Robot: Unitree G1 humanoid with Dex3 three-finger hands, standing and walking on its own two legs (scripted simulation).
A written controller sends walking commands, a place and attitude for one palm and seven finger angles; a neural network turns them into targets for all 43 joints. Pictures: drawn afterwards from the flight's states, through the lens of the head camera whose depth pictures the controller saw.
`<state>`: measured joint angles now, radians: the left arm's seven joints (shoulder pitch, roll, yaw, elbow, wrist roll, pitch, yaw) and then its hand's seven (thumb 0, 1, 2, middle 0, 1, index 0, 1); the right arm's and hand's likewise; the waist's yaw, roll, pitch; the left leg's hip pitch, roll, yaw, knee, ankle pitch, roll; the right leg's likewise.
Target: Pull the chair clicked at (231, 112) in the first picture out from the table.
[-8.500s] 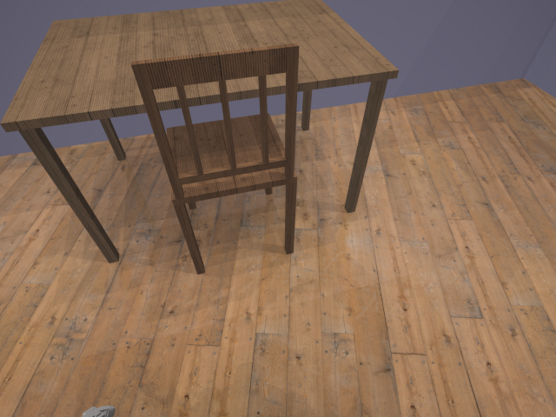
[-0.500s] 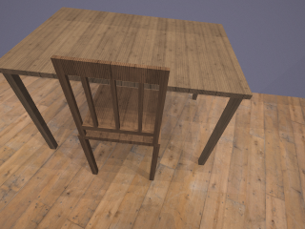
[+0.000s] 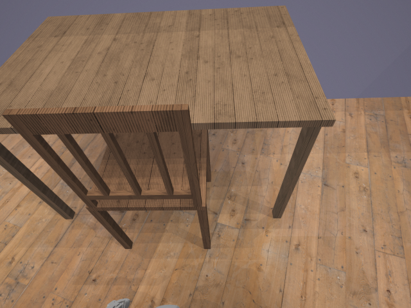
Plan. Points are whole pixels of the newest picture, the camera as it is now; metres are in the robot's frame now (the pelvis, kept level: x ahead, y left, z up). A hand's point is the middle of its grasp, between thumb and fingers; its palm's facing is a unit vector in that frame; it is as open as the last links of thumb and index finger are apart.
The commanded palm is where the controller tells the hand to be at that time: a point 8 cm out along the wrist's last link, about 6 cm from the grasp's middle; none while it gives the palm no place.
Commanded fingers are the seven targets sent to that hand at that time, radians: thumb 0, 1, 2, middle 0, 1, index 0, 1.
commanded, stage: come to a stop and stand still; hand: left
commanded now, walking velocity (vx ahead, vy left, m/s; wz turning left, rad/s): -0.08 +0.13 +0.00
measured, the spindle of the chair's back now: (124, 166) +0.47 +0.25 -0.08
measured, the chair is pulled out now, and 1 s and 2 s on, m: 0.00 0.00 0.00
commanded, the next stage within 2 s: look again from close up in 2.00 s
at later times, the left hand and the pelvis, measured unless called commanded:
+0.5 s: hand out of the picture -0.04 +0.29 -0.17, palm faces +0.04 -0.96 -0.29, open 7.4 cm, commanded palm none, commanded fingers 0.00 0.90 0.90 -0.20 -0.30 -0.20 -0.30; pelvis -0.05 +0.09 -0.01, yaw -2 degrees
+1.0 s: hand out of the picture -0.03 +0.29 -0.17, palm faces -0.01 -0.98 -0.19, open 7.3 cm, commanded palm none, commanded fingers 0.00 0.90 0.90 -0.20 -0.30 -0.20 -0.30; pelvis -0.04 +0.12 +0.00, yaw -1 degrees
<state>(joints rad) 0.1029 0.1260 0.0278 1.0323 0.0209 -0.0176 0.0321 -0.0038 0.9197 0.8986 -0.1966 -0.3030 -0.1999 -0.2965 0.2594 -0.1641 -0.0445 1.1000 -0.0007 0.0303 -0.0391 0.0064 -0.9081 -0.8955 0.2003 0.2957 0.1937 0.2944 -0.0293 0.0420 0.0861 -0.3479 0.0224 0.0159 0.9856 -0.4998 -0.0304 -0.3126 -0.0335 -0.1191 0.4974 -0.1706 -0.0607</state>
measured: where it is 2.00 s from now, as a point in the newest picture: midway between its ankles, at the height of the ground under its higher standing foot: outside the picture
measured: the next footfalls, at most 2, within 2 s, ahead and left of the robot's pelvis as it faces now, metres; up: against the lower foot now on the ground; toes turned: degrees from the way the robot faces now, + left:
left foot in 0.26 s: +0.00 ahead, +0.16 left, +0.00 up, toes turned +3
right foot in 0.48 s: +0.02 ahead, -0.03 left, +0.00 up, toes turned -2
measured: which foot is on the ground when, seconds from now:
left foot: up 0.00-0.24, down 0.26-1.00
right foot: down 0.00-0.30, up 0.32-0.46, down 0.48-1.00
